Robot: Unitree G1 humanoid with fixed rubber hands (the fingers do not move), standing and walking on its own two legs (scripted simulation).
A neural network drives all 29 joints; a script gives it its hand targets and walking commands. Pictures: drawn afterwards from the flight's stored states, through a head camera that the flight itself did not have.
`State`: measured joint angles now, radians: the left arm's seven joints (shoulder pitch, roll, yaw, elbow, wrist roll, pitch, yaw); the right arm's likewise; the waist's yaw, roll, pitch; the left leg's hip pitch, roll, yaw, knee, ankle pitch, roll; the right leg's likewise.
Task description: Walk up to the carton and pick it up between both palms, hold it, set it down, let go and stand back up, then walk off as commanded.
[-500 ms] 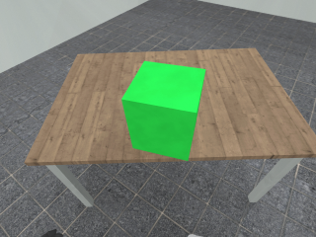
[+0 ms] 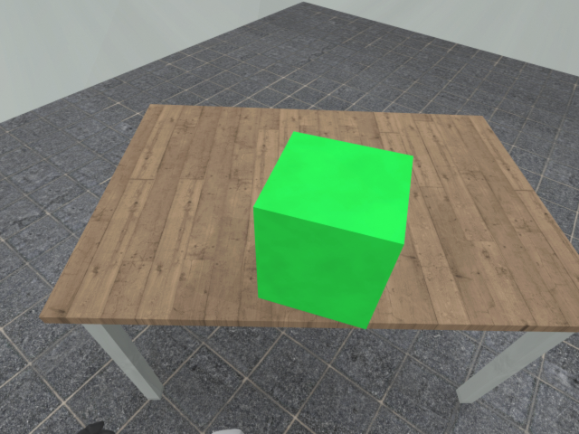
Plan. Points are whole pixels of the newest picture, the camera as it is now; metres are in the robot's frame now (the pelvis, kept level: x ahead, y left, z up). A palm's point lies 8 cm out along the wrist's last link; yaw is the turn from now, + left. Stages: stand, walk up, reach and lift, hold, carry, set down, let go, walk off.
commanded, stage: walk up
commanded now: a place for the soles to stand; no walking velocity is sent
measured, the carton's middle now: (330, 231) +0.46 -0.06 +0.00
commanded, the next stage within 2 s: none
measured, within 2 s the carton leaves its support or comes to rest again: neither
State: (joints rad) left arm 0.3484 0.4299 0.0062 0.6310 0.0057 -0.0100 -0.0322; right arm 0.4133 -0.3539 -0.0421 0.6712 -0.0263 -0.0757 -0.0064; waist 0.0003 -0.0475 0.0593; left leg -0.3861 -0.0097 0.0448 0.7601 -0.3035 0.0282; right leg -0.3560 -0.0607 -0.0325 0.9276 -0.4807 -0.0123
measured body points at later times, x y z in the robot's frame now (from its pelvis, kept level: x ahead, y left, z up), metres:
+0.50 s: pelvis +0.03 -0.02 +0.00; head +0.05 -0.02 +0.45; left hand +0.13 +0.29 -0.08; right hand +0.10 -0.31 -0.10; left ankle +0.06 +0.11 -0.71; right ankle +0.02 -0.13 -0.71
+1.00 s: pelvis +0.03 -0.01 +0.00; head +0.04 -0.02 +0.45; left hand +0.12 +0.30 -0.08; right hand +0.10 -0.31 -0.10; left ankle +0.06 +0.11 -0.71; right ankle +0.02 -0.13 -0.71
